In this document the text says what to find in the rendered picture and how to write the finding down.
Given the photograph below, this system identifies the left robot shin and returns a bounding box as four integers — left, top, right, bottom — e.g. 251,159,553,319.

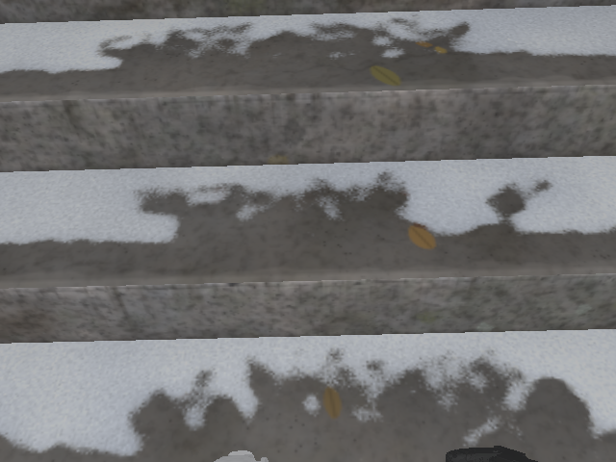
228,450,255,459

